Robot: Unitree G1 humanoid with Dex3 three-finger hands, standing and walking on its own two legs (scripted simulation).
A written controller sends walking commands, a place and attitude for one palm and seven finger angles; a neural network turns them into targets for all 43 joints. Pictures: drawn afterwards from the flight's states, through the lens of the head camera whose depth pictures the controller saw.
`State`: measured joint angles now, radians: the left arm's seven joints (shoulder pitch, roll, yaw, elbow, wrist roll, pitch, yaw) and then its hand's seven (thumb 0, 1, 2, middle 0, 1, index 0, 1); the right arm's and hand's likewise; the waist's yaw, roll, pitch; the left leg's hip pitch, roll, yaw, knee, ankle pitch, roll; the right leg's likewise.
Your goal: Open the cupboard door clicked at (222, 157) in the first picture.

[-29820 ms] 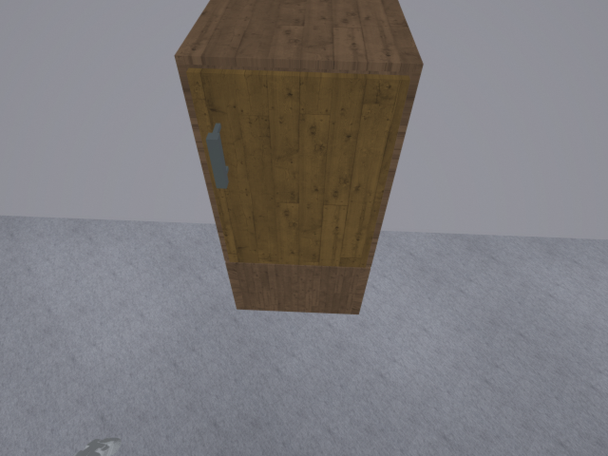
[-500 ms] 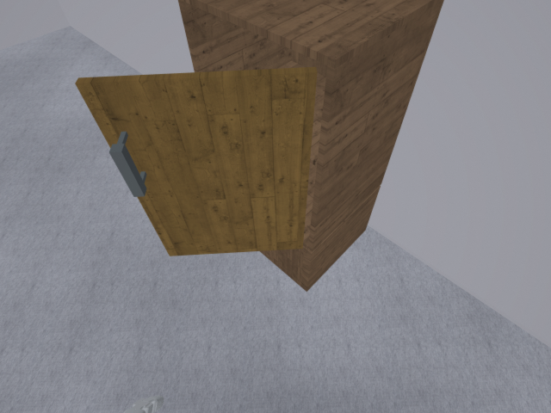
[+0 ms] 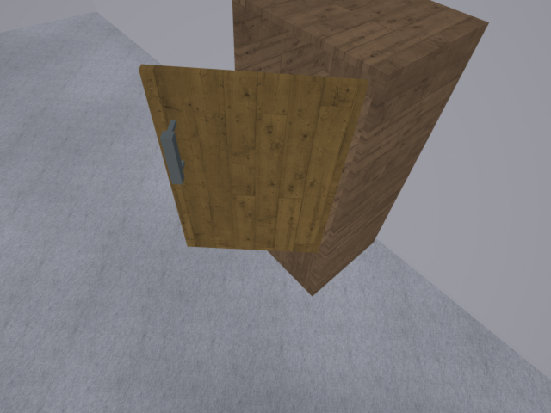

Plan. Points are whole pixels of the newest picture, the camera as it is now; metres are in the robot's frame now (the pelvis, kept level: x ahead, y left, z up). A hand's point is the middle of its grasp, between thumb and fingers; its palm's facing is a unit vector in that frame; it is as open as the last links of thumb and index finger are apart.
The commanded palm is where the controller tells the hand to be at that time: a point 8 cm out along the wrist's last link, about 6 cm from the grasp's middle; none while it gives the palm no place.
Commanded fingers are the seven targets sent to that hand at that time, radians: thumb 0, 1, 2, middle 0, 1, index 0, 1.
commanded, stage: come to a stop and stand still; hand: left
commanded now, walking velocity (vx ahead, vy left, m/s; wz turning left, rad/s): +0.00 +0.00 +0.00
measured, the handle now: (175, 152) +0.59 +0.27 -0.02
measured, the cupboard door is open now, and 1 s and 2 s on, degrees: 47 47 47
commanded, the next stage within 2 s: look again from close up in 1.24 s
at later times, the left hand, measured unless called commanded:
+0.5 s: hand out of the picture -0.02 +0.12 -0.18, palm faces +0.01 -0.99 -0.14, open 7.3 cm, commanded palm none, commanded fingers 0.00 0.90 0.90 -0.20 -0.30 -0.20 -0.30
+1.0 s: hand out of the picture +0.00 +0.11 -0.18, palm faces +0.04 -0.99 -0.15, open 7.4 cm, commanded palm none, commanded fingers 0.00 0.90 0.90 -0.20 -0.30 -0.20 -0.30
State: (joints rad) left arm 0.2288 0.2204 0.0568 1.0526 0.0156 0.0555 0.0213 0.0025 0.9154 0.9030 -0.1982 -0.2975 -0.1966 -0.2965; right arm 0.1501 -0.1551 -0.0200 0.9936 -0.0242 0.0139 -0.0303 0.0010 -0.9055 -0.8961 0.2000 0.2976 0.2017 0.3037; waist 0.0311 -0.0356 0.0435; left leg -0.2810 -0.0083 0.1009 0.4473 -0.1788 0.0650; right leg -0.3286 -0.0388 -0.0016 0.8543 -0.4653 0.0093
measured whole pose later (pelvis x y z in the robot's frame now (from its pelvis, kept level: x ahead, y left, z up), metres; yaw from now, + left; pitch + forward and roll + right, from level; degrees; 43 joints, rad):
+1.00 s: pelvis +0.02 -0.04 +0.00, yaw +0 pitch +0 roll +1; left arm 0.30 0.12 0.00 1.14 0.00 -0.01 0.04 0.00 0.91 0.90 -0.20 -0.30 -0.20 -0.30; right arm 0.24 -0.13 -0.02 1.17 -0.01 0.00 -0.04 0.01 -0.92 -0.90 0.20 0.30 0.20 0.30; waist 0.00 -0.03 0.04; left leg -0.23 0.03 0.09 0.44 -0.20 0.00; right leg -0.05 0.00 -0.03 0.41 -0.36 -0.02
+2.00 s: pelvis -0.01 -0.01 -0.01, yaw -2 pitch +0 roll +0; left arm 0.30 0.22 0.00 1.04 0.02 0.00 0.03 0.00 0.91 0.90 -0.20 -0.30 -0.20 -0.30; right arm 0.25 -0.19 0.00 1.04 -0.02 -0.01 -0.01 0.00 -0.91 -0.90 0.20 0.30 0.20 0.30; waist 0.00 -0.02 0.02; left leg -0.31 0.00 0.09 0.52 -0.21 0.04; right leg -0.15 -0.02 0.01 0.51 -0.36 0.02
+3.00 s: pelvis +0.05 +0.01 -0.01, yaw +2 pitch -1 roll +1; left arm 0.26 0.18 -0.01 1.02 0.01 0.02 0.04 0.00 0.91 0.90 -0.20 -0.30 -0.20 -0.30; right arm 0.27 -0.17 -0.01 0.96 -0.02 0.01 -0.01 0.01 -0.91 -0.90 0.20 0.30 0.20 0.30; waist -0.02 0.00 0.03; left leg -0.24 -0.02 0.11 0.58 -0.32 0.06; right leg -0.32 -0.05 -0.07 0.60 -0.25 -0.01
